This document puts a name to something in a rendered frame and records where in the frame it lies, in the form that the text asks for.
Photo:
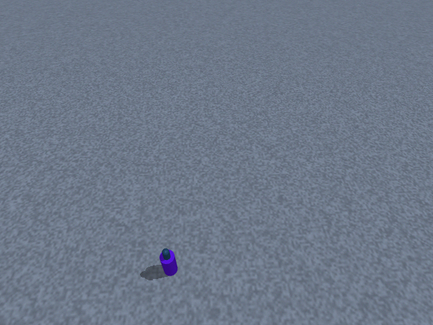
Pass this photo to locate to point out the bottle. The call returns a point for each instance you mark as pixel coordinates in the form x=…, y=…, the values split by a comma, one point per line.
x=168, y=261

